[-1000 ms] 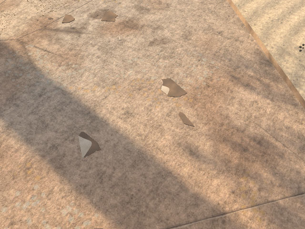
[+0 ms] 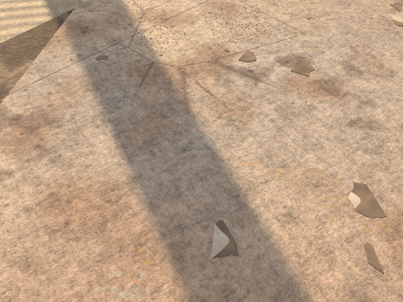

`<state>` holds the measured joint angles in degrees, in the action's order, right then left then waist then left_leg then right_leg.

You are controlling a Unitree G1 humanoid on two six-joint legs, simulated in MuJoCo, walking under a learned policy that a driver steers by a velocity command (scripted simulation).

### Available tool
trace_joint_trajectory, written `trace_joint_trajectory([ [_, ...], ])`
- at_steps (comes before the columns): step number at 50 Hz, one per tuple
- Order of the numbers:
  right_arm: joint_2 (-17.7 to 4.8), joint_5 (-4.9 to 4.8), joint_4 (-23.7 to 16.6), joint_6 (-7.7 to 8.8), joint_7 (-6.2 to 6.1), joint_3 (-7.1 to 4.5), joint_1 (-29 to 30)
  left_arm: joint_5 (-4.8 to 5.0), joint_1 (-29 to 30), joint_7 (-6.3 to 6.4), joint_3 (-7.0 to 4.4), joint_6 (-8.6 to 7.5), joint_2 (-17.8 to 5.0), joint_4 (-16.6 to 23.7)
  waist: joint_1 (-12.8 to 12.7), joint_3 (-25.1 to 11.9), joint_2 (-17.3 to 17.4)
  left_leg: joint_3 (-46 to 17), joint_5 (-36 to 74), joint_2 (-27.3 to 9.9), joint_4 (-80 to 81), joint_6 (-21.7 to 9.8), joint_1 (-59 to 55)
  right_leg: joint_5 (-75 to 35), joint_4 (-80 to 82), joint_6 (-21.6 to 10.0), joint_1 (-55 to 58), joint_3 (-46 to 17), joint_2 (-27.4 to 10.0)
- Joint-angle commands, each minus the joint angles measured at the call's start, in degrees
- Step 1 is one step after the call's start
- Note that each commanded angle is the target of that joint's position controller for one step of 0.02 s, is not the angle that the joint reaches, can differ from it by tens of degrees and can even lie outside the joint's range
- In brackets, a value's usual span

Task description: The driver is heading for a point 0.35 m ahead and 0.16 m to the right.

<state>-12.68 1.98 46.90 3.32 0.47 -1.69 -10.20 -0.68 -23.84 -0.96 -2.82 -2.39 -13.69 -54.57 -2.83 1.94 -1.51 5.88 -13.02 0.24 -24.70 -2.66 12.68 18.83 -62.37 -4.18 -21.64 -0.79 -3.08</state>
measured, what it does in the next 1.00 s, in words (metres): walks ahead, turning right: right foot, then left foot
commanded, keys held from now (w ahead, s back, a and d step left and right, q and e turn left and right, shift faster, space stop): w+e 0.30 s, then no key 0.70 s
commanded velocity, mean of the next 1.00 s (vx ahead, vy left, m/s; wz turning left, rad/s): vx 0.26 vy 0.00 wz -0.24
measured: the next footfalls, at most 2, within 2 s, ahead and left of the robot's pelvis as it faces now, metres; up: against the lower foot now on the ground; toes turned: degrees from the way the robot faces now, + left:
right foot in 0.36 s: +0.34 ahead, -0.11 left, +0.00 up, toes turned -17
left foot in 0.84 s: +0.42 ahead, +0.06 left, +0.00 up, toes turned -14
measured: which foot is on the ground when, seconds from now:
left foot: down 0.00-0.36, up 0.38-0.82, down 0.84-1.00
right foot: up 0.00-0.34, down 0.36-1.00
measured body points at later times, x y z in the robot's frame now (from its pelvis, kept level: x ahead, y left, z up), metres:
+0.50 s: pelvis +0.25 -0.05 -0.01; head +0.29 -0.07 +0.43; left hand +0.43 +0.18 -0.14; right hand +0.24 -0.30 -0.16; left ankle +0.17 +0.10 -0.64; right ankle +0.30 -0.10 -0.74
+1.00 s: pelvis +0.34 -0.03 +0.00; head +0.35 -0.03 +0.45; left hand +0.45 +0.18 -0.15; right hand +0.32 -0.27 -0.15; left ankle +0.38 +0.07 -0.74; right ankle +0.30 -0.10 -0.74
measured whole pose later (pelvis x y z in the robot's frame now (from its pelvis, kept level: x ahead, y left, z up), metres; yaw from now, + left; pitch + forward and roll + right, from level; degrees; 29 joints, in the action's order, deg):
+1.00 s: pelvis +0.34 -0.03 +0.00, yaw -16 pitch -1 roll +0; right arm -9.7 0.6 58.9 0.6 -2.2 -0.2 -14.7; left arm -0.5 -13.6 1.5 -0.3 -0.6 -10.8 -59.4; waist -0.5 1.3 -0.7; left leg 2.1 -11.6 0.0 -23.4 -0.9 10.4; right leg 13.4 -21.4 -3.9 -6.6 2.2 3.6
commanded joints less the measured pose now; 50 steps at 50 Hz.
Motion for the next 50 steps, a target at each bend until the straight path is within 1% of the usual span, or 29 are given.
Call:
trace_joint_trajectory([
  [1,-5.4,-0.61,0.3,1.75,-0.64,-1.24,-5.8,-0.82,-0.3,-0.93,-1.29,0.70,-3.2,2.5,2.5,0.0,8.0,-9.5,13.7,-14.1,14.8,-3.7,-8.4,-4.7,-2.6,0.2,-11.4,-1.3,-1.9],
  [3,-5.9,-0.97,1.6,2.55,-0.78,-1.45,-7.4,-0.81,3.2,-1.48,-1.30,1.16,-2.2,3.9,2.0,1.3,7.3,-5.9,18.7,-14.2,15.7,-4.2,-8.7,-7.7,-2.3,0.7,-15.2,-0.6,-2.1],
  [5,-5.1,-0.91,2.6,2.79,-0.99,-1.26,-8.9,-0.99,7.5,-1.89,-1.17,1.33,-1.7,5.5,2.2,2.6,7.1,-3.1,20.3,-14.3,16.5,-4.8,-9.1,-11.3,-0.3,1.1,-19.0,0.0,-2.5],
  [8,-4.5,-0.78,3.7,2.90,-1.21,-0.95,-9.5,-0.99,14.6,-2.63,-0.38,1.04,-0.7,8.4,2.7,4.7,6.4,1.8,22.6,-12.8,16.9,-4.8,-8.0,-17.6,10.8,1.2,-18.4,2.3,-1.9],
  [12,-7.2,-0.86,5.6,2.80,-1.93,-1.47,-12.1,-1.26,21.3,-3.38,0.35,1.09,-0.9,11.5,3.5,5.6,5.3,5.2,30.2,-14.8,16.1,-4.4,-11.8,-18.3,22.8,-1.2,-13.4,6.7,-0.4],
  [15,-9.5,-0.68,6.4,1.97,-2.51,-1.96,-12.5,-1.43,18.8,-2.71,-0.25,1.30,-2.7,11.4,1.7,1.9,6.2,7.9,54.0,-15.4,5.9,-3.3,-18.1,-11.5,25.1,-4.6,-7.1,10.1,4.3],
  [16,-10.1,-0.52,6.7,1.36,-2.68,-2.13,-12.6,-1.77,14.4,-2.35,-0.60,1.11,-3.3,10.2,-0.1,-0.3,6.4,8.2,60.8,-15.3,-2.0,-3.2,-18.3,-8.8,26.0,-5.8,-2.4,10.5,6.5],
  [17,-10.5,-0.59,6.7,0.83,-2.71,-2.20,-12.9,-2.22,7.7,-1.93,-1.25,0.50,-4.5,8.0,-2.5,-3.9,6.1,7.7,59.0,-14.9,-12.4,-2.9,-16.2,-9.6,29.2,-7.1,5.7,9.3,8.2],
  [18,-10.4,-1.11,6.2,0.68,-2.44,-2.05,-12.5,-3.08,0.3,-1.17,-2.34,-0.21,-6.8,5.6,-6.2,-8.0,3.6,8.4,45.7,-12.6,-26.8,-1.5,-8.5,-14.8,34.7,-9.0,18.0,5.5,6.6],
  [19,-3.0,-2.53,3.5,0.81,-1.55,-0.50,-18.0,-3.77,-0.5,-0.29,-4.16,-0.36,-14.4,6.0,-2.1,-16.1,-10.7,8.4,-6.8,-4.2,-51.2,1.6,13.8,-38.4,30.5,-17.0,39.3,-18.9,-14.1],
  [20,-7.2,-2.72,2.6,0.60,-1.78,-1.42,-15.8,-0.17,-2.0,0.12,-4.40,0.24,-14.9,6.8,-3.4,-25.0,-6.1,-2.9,-20.2,2.2,-62.8,2.7,19.3,-52.2,36.6,-22.8,41.9,-35.0,-21.1],
  [21,-7.1,-2.61,1.8,0.63,-1.85,-1.41,-11.1,0.65,2.2,0.89,-3.92,0.48,-13.3,6.7,-2.1,-18.0,-0.6,-7.2,-13.5,-1.9,-60.8,2.4,21.9,-56.4,38.0,-20.4,35.5,-23.9,-18.8],
  [22,-5.8,-2.48,1.7,0.94,-1.81,-0.84,-9.6,0.78,5.8,1.12,-2.81,0.32,-9.4,6.5,-0.5,-10.6,0.3,-6.9,-11.1,-3.5,-55.9,2.0,22.0,-55.1,39.7,-17.8,27.7,-18.5,-16.4],
  [23,-5.6,-1.77,2.4,0.57,-1.80,-0.93,-9.3,0.73,8.3,1.27,-1.98,0.17,-6.8,6.5,1.5,-5.8,2.2,-7.1,-10.0,-4.9,-51.0,2.0,19.7,-52.7,42.0,-14.5,20.7,-14.0,-13.4],
  [24,-5.8,-0.62,2.8,-0.58,-1.71,-1.06,-10.3,1.03,10.2,1.48,-1.33,0.04,-5.2,6.4,3.4,-4.0,2.0,-7.1,-9.3,-5.3,-47.6,2.3,15.8,-51.2,44.1,-12.8,15.1,-10.5,-11.3],
  [25,-5.2,-0.07,3.7,-1.81,-1.62,-1.10,-11.9,0.72,10.9,1.36,-0.87,-0.26,-4.6,6.3,4.5,-4.0,1.9,-6.9,-8.6,-5.1,-45.1,2.4,11.8,-51.6,45.1,-11.6,11.6,-8.2,-10.1],
  [26,-4.5,-0.05,4.0,-2.60,-1.48,-1.07,-12.9,0.36,10.6,1.20,-0.80,-0.75,-5.1,5.9,5.1,-4.6,1.8,-6.4,-8.0,-4.3,-43.3,2.7,10.0,-54.5,45.4,-11.4,10.2,-6.8,-9.4],
  [28,-3.4,-0.48,4.6,-3.37,-1.30,-1.00,-13.4,-0.19,10.7,0.94,-0.83,-1.43,-6.3,5.2,6.1,-5.5,0.8,-5.8,-5.7,-3.6,-39.0,3.1,9.0,-56.9,45.8,-11.0,9.3,-3.8,-8.1],
  [31,-3.4,-0.46,4.6,-3.95,-1.48,-1.05,-10.4,-0.31,10.6,0.94,-0.17,-1.30,-5.6,4.2,5.5,-5.4,-1.6,-5.4,-1.8,-3.8,-30.3,3.5,9.8,-51.4,46.3,-9.0,10.4,-1.6,-6.2],
  [37,-3.4,-0.85,5.0,-4.69,-2.47,-0.84,-4.8,-0.98,8.5,1.56,0.58,0.04,-4.9,1.6,2.5,-3.3,-3.4,-5.1,-1.8,-3.3,-16.9,3.2,6.3,-31.8,47.2,-8.6,10.5,-4.6,-7.6],
  [40,-2.7,-0.96,6.5,-4.28,-3.12,-0.49,-6.1,-0.78,9.3,2.14,1.06,0.53,-4.2,0.6,3.1,-1.9,-3.0,-4.8,-3.7,-2.4,-7.2,2.1,1.6,-27.7,44.6,-8.2,10.1,-6.7,-8.1],
  [41,-2.0,-0.84,7.3,-3.83,-3.30,-0.14,-7.5,-0.31,10.0,2.35,1.19,0.67,-4.2,0.3,4.4,-1.5,-1.5,-4.9,2.2,-2.6,0.8,1.6,-2.6,-25.3,43.0,-6.5,8.9,-6.7,-7.3],
  [42,-3.4,-0.44,8.2,-3.09,-3.53,-0.24,-9.0,-0.18,9.3,2.49,1.49,0.57,-3.3,0.1,4.3,-2.0,0.9,-8.5,9.8,-5.8,4.9,1.2,-7.7,-21.8,41.8,-4.0,6.9,-7.1,-5.9],
  [43,-6.6,0.19,8.5,-2.30,-3.69,-0.59,-10.2,-0.24,6.3,2.40,1.59,0.45,-2.2,0.0,1.8,-2.9,5.6,-14.7,21.1,-12.0,5.3,0.0,-10.6,-15.4,38.5,-2.0,5.7,-4.7,-2.2],
  [44,-6.5,-1.10,9.1,-2.32,-3.24,-0.36,-6.3,0.70,1.9,2.36,1.87,1.15,-0.1,-2.1,-1.3,-2.2,11.4,-16.7,22.9,-13.8,5.1,-3.5,-4.2,-5.3,41.9,-0.8,10.1,-2.1,2.0],
  [45,-3.3,-1.17,8.8,-2.16,-2.59,0.39,-4.5,0.19,3.1,2.67,1.81,1.56,-1.6,-3.3,-0.2,-0.9,9.0,-15.7,18.3,-12.2,5.8,-2.7,-1.0,-6.6,43.6,-0.2,13.9,-2.7,1.3],
  [46,-2.5,-1.28,9.0,-2.02,-2.31,0.59,-4.3,0.11,5.0,2.80,1.38,1.69,-2.9,-3.6,0.9,0.3,7.3,-13.4,14.9,-9.6,5.8,-1.1,-0.2,-9.8,44.1,-0.3,14.8,-3.5,0.7],
  [48,-2.9,-1.47,10.5,-2.15,-2.76,0.57,-6.2,0.26,7.1,2.66,1.14,1.75,-3.5,-4.0,2.0,0.4,6.2,-11.4,12.4,-7.1,6.2,0.1,-1.7,-13.7,44.0,-0.5,15.1,-4.2,-0.6],
  [50,-2.8,-1.64,11.8,-2.26,-2.98,0.52,-7.1,0.31,6.9,2.69,1.65,1.57,-1.9,-5.0,2.2,0.1,4.7,-11.1,12.8,-6.8,6.0,0.0,-4.0,-14.1,44.6,-0.2,14.2,-4.2,-1.1],
])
